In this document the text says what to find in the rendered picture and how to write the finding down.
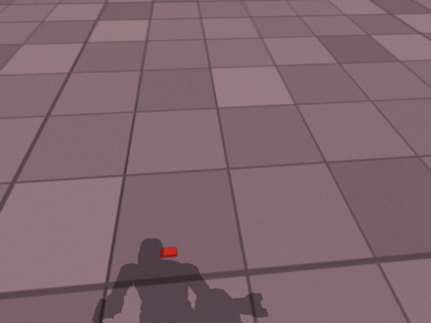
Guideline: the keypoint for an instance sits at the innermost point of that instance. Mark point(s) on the small box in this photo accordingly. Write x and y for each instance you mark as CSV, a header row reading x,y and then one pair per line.
x,y
168,252

